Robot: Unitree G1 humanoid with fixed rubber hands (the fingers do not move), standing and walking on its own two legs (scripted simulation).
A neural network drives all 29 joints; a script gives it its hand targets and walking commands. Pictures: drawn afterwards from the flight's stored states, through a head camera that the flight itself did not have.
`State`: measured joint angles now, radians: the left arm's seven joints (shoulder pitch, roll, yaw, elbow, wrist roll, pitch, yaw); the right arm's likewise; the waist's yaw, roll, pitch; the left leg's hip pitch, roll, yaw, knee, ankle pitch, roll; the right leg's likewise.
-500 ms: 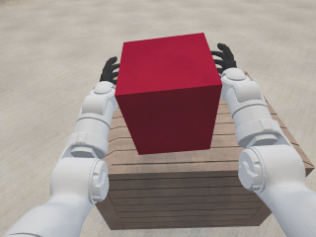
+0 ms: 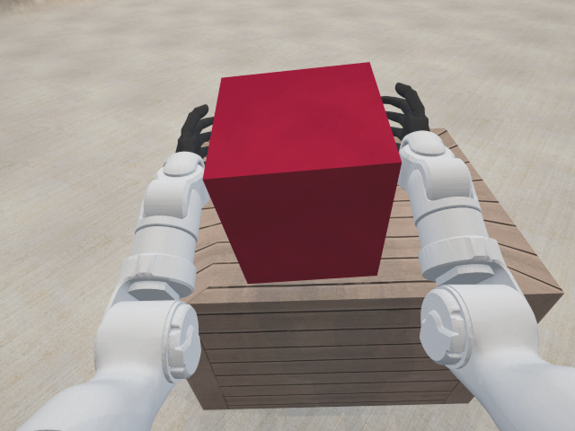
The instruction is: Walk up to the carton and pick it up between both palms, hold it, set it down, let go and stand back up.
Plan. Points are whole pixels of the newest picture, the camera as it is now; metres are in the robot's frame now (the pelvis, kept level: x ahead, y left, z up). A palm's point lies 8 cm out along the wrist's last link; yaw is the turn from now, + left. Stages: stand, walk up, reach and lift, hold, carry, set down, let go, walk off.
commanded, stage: reach and lift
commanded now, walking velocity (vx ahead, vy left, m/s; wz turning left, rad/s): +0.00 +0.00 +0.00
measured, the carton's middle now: (303, 182) +0.42 +0.00 +0.16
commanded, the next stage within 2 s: hold in 0.48 s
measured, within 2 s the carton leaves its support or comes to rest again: neither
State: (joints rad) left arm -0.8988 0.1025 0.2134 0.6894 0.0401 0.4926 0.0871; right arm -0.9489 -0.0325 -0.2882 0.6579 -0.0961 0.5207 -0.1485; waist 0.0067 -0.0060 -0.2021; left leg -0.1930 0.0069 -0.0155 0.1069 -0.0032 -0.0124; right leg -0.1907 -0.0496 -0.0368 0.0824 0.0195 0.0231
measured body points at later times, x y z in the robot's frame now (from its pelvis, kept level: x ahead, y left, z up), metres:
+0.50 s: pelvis +0.02 +0.00 +0.00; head +0.00 -0.01 +0.45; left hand +0.41 +0.14 +0.15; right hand +0.40 -0.16 +0.15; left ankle +0.03 +0.13 -0.75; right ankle +0.03 -0.14 -0.75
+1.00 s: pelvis +0.00 +0.00 +0.00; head -0.03 +0.00 +0.45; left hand +0.41 +0.15 +0.17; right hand +0.40 -0.16 +0.18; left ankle +0.03 +0.13 -0.75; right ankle +0.03 -0.14 -0.75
